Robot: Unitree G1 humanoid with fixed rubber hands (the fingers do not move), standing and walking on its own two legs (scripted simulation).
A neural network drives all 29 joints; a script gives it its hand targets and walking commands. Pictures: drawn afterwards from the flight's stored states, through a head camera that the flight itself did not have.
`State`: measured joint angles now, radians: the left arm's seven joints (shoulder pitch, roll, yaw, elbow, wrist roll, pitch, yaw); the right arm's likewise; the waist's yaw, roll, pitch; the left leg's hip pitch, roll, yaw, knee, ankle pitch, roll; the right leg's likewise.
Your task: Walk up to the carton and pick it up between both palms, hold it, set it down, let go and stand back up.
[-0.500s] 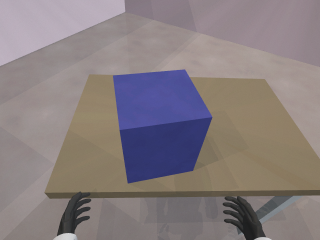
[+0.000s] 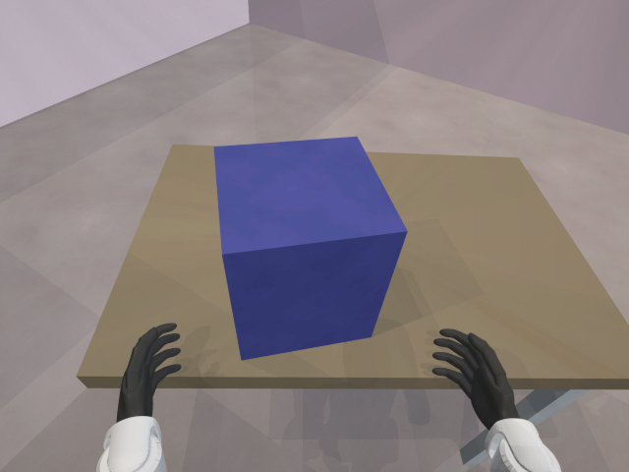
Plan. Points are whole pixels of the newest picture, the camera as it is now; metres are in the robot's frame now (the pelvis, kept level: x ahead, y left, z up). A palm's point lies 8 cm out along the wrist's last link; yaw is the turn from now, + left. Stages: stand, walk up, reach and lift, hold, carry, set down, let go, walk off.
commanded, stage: reach and lift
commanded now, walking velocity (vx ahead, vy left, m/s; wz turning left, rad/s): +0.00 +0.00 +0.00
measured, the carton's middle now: (298, 249) +0.41 +0.05 +0.04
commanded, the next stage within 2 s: none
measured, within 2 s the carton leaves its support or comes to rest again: neither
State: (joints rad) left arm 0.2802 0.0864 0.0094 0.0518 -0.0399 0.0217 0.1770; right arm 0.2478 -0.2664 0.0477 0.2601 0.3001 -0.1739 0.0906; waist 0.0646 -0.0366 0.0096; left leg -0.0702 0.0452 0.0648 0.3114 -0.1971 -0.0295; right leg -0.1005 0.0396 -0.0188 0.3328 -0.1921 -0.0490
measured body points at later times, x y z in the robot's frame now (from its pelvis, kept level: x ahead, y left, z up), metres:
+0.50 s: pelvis -0.02 +0.00 +0.00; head -0.01 +0.01 +0.45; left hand +0.26 +0.23 +0.07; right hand +0.30 -0.19 +0.06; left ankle -0.02 +0.13 -0.75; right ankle -0.01 -0.09 -0.75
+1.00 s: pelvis -0.02 -0.01 +0.00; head +0.01 +0.00 +0.45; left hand +0.31 +0.24 +0.12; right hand +0.37 -0.17 +0.12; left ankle -0.02 +0.13 -0.75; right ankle -0.01 -0.09 -0.75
